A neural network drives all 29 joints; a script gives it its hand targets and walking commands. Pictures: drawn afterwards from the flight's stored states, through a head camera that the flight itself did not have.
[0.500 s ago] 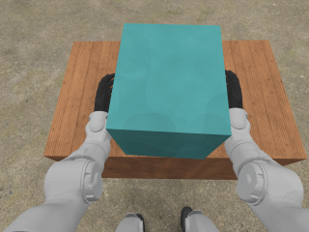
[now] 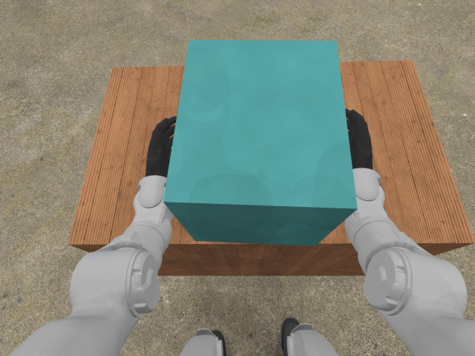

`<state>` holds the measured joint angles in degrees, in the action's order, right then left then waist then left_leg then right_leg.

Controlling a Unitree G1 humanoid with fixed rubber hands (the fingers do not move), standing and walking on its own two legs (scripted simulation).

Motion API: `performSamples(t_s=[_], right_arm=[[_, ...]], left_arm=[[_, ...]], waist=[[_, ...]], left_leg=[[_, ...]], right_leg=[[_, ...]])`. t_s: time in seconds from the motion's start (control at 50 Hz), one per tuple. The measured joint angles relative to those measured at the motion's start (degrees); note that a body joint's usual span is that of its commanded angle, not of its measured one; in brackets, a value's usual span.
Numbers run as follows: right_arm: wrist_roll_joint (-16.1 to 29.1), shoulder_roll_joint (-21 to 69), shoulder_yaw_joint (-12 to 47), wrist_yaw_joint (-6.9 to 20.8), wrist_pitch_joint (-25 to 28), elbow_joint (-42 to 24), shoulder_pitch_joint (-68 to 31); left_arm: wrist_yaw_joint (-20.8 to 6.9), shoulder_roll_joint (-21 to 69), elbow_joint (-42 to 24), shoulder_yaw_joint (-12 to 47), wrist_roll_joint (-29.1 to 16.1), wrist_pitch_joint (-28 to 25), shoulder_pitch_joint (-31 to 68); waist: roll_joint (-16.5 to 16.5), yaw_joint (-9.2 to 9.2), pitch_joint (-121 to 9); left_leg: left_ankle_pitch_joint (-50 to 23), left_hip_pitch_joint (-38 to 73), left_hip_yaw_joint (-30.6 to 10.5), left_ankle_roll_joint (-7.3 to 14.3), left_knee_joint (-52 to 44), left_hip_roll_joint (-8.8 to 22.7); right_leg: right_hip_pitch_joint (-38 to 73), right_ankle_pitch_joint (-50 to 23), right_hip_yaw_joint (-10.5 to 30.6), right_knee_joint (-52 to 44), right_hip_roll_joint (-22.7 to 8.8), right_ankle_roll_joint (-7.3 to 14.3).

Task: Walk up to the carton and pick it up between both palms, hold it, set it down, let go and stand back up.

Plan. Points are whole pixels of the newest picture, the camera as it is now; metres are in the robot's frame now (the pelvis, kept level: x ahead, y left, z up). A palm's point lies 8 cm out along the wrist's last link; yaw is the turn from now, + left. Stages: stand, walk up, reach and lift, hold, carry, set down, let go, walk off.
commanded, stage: reach and lift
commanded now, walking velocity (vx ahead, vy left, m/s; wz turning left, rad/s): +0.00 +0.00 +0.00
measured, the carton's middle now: (257, 152) +0.46 -0.02 -0.03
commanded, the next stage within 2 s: none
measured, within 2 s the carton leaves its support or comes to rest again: leaves its support in 1.02 s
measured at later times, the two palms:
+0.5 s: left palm (157, 174) +0.40 +0.16 +0.01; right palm (360, 168) +0.40 -0.18 +0.01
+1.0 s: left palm (157, 184) +0.39 +0.16 +0.00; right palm (361, 176) +0.39 -0.18 +0.01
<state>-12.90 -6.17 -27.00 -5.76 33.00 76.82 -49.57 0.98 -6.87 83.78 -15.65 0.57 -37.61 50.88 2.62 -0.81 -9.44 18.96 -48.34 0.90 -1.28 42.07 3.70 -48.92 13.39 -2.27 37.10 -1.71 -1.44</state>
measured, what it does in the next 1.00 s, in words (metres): stands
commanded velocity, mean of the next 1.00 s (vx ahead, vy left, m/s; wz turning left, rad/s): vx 0.00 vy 0.00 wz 0.00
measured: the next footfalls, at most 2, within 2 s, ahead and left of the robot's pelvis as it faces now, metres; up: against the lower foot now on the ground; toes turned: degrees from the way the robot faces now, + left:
none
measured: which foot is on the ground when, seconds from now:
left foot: down 0.00-1.00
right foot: down 0.00-1.00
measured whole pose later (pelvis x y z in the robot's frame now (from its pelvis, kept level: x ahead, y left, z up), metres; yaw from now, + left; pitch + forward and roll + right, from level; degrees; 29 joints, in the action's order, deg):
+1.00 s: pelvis -0.01 +0.00 +0.00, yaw +0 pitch +25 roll -2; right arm -8.9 -6.5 -18.4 -8.5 37.8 82.1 -45.7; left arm 5.2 -6.8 83.8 -5.7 -2.8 -39.7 44.9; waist 2.6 -0.8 -13.5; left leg 17.8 -48.3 0.9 -1.5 41.5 3.7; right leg -49.0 12.3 -2.3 36.7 -1.7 -1.3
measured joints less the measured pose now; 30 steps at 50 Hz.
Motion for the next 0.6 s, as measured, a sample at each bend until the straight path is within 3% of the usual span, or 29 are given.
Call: performSamples(t_s=[0.16,0.42,0.6], right_arm=[[0.0,-0.01,0.0,-0.04,0.99,0.55,0.01],[0.0,-0.1,0.0,-0.45,7.99,4.27,0.11],[0.0,-0.27,0.0,-0.62,8.81,5.72,0.11]], left_arm=[[0.02,0.03,-0.01,0.0,0.0,-0.59,-0.21],[0.17,0.13,0.0,0.33,0.01,-5.45,-1.86],[1.05,0.03,0.0,1.8,0.01,-5.43,-2.33]], waist=[[0.0,0.0,-0.01],[0.0,0.0,-0.11],[0.0,0.0,-0.14]], left_leg=[[-0.04,0.0,0.0,0.02,0.0,0.0],[-0.77,0.0,-0.02,-0.02,0.0,0.0],[-1.11,0.0,-0.02,-0.03,-0.13,0.0]], right_leg=[[0.0,-0.05,0.0,0.0,0.0,-0.01],[0.0,-0.77,0.01,0.0,0.01,0.04],[-0.04,-1.07,0.01,-0.05,0.02,0.13]])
